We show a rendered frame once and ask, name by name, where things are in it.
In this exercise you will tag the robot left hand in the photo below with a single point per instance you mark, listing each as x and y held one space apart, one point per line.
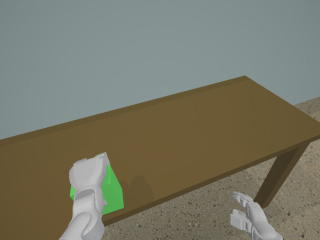
89 172

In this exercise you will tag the left robot forearm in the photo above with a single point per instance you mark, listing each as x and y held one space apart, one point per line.
87 211

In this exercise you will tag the table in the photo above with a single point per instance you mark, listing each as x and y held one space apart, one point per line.
158 150

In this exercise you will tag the sponge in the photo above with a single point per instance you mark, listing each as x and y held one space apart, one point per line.
112 192

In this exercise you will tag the right robot forearm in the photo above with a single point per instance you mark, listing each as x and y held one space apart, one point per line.
261 230

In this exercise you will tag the robot right hand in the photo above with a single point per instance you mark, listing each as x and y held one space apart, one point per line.
254 213

